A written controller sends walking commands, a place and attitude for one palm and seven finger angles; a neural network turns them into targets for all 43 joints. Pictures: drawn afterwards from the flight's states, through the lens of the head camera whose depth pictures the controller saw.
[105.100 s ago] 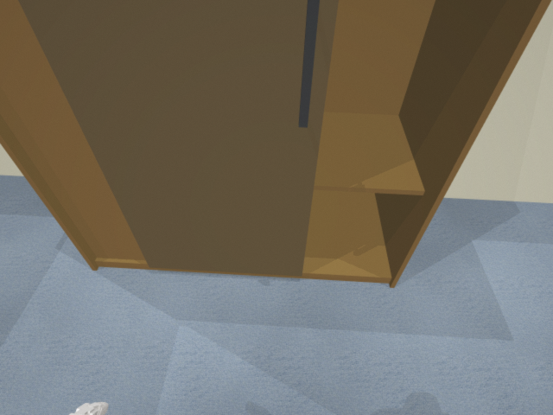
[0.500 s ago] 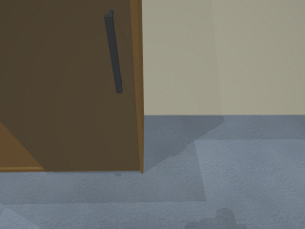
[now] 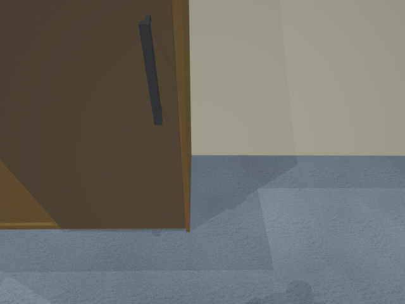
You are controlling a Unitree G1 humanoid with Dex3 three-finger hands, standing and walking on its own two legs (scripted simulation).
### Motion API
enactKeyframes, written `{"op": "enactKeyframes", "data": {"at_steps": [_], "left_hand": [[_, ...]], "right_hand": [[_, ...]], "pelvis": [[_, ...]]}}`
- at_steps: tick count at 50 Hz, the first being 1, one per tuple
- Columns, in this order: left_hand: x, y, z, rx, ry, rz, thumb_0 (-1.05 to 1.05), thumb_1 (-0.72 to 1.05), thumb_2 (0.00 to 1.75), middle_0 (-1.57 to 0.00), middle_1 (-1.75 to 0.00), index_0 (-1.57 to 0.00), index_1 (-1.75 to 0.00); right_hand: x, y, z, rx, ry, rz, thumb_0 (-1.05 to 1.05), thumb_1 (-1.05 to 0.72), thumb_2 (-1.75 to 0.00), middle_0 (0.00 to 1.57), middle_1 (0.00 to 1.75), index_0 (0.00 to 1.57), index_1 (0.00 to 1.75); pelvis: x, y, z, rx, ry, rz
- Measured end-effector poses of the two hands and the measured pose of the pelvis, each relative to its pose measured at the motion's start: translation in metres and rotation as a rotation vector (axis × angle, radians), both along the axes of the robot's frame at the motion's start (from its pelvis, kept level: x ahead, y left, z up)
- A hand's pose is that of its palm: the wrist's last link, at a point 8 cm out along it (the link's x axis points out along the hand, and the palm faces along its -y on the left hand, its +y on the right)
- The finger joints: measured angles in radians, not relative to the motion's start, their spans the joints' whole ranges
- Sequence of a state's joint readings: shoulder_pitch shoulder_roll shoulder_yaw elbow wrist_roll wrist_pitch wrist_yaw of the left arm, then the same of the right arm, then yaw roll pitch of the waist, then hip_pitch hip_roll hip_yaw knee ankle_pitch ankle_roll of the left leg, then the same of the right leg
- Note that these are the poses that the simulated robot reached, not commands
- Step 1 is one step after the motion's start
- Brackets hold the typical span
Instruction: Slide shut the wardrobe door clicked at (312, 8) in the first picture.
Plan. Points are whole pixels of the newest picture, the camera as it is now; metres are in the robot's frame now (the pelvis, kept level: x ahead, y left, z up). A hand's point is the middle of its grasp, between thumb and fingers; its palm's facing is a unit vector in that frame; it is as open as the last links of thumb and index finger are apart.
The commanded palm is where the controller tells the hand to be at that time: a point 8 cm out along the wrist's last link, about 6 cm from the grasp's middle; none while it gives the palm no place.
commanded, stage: look again from close up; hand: left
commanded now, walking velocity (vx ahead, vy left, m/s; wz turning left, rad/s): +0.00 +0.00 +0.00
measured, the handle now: (153, 76) +0.58 +0.17 +0.16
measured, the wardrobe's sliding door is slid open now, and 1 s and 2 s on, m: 0.00 0.00 0.00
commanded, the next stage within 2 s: none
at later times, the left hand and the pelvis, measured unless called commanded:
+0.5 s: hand out of the picture -0.02 +0.18 -0.18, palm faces +0.05 -0.98 -0.20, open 7.4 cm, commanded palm none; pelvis -0.01 +0.00 +0.00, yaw +0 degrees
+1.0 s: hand out of the picture -0.03 +0.18 -0.18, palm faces +0.05 -0.98 -0.19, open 7.4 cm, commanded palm none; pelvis -0.01 +0.00 +0.00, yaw +0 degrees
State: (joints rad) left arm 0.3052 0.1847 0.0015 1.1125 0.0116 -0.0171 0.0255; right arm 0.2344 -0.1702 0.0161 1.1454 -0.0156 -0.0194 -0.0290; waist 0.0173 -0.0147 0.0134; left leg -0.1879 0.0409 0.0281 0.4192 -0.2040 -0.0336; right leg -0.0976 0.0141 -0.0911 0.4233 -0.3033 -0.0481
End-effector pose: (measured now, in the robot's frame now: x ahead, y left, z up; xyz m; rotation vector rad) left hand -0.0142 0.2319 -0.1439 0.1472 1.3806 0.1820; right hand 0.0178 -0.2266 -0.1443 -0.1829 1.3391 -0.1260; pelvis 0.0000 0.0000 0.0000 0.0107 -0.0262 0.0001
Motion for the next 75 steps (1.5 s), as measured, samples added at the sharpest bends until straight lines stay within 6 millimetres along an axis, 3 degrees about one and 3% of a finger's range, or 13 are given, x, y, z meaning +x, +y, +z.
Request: {"op": "enactKeyframes", "data": {"at_steps": [45, 75], "left_hand": [[-0.022, -0.003, -0.003, -0.021, 0.019, 0.018, 0.01, 0.91, 0.90, -0.20, -0.29, -0.20, -0.29], [-0.026, 0.000, -0.004, -0.031, 0.029, 0.021, 0.01, 0.91, 0.90, -0.20, -0.29, -0.20, -0.29]], "right_hand": [[-0.023, 0.010, 0.000, 0.007, 0.029, -0.010, 0.01, -0.91, -0.89, 0.20, 0.30, 0.20, 0.30], [-0.026, 0.016, 0.002, 0.002, 0.036, -0.015, 0.01, -0.92, -0.89, 0.20, 0.30, 0.20, 0.30]], "pelvis": [[-0.012, 0.004, 0.000, -0.006, -0.007, 0.005], [-0.013, 0.010, 0.001, -0.009, -0.004, 0.006]]}}
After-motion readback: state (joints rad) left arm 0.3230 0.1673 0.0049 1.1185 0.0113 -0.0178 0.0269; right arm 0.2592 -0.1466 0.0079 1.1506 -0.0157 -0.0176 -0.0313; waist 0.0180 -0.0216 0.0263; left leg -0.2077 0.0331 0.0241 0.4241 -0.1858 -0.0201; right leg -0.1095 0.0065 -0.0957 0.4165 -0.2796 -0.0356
